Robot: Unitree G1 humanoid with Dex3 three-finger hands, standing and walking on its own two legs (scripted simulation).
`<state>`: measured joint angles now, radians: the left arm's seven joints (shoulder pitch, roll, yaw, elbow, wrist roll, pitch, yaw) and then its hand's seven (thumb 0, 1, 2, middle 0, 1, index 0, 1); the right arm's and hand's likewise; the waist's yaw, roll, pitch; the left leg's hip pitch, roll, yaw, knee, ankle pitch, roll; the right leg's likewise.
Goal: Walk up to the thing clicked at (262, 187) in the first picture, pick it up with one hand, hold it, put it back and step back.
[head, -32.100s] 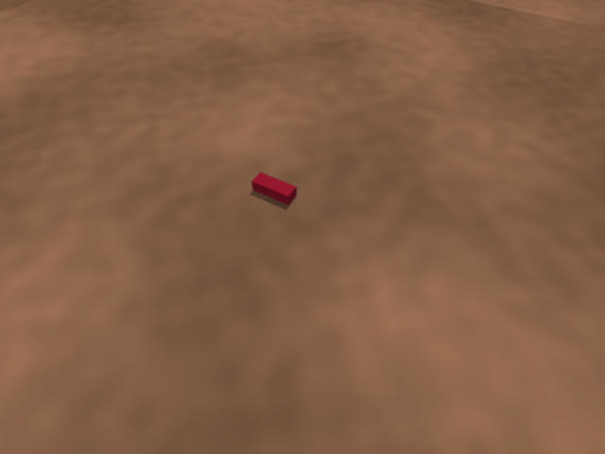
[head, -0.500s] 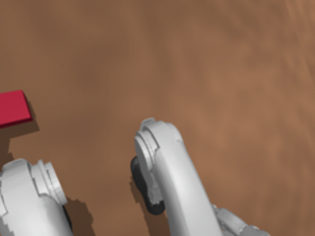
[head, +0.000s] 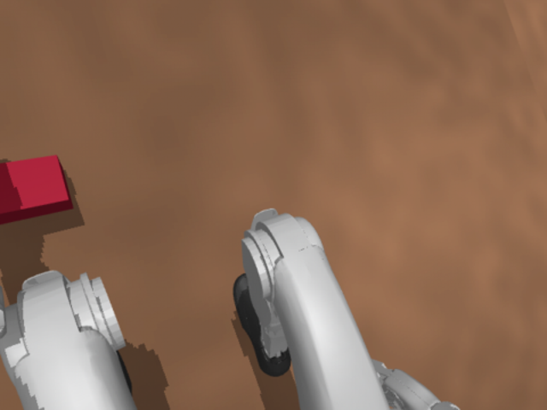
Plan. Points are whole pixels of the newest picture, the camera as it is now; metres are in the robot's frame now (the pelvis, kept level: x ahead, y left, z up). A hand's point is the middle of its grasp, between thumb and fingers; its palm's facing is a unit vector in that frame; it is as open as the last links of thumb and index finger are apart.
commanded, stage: withdraw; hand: left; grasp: from above
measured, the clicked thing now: out of the picture +0.44 +0.28 -0.27
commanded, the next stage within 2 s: home in 0.68 s
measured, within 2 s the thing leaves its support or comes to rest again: neither
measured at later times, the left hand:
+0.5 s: hand out of the picture +0.42 +0.29 -0.07, palm faces -0.49 -0.09 -0.86, open 14.0 cm
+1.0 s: hand out of the picture +0.43 +0.32 -0.10, palm faces -0.32 -0.13 -0.94, open 13.0 cm
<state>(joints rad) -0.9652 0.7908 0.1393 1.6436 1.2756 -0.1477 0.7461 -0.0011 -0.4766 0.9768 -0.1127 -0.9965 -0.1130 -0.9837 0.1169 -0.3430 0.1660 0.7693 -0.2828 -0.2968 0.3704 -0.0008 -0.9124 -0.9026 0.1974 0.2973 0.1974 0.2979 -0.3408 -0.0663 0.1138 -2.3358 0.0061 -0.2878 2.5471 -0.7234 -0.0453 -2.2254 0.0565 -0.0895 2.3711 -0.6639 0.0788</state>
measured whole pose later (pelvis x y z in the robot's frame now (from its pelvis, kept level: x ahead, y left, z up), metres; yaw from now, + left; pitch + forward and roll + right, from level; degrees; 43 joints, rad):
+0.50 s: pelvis -0.01 -0.02 +0.06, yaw +8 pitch +32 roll -6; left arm -1.01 0.61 -0.06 1.42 1.16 -0.14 0.24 0.00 -0.52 1.03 -0.11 -1.00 -0.09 -1.01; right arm 0.12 -0.31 0.05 0.69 -0.11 -0.05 0.17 0.00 -0.92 -0.91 0.20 0.30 0.20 0.30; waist -0.22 0.03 -0.08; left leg -2.21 0.01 -0.15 2.29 -0.64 -0.04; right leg -2.15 0.00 -0.01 2.23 -0.64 0.06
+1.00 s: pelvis +0.00 -0.01 +0.04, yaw +7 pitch +35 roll -7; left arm -0.86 0.62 0.08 1.27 1.13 -0.08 0.42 0.00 -0.28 0.91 -0.20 -0.80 -0.19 -0.80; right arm 0.20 -0.26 0.01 0.76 -0.12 -0.06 0.17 0.00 -0.90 -0.90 0.20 0.30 0.20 0.30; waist -0.21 0.05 -0.10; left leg -2.29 0.01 -0.16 2.36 -0.69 -0.04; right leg -2.22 0.01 0.00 2.28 -0.68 0.08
